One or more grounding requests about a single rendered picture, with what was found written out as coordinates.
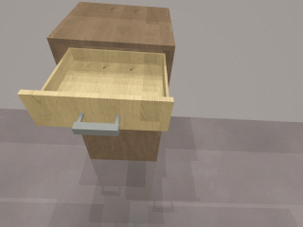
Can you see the handle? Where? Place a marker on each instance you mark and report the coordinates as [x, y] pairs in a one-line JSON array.
[[93, 128]]

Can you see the drawer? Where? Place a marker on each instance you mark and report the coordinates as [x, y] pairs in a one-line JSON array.
[[100, 84]]

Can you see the cabinet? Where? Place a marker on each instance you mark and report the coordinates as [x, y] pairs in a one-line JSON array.
[[120, 28]]

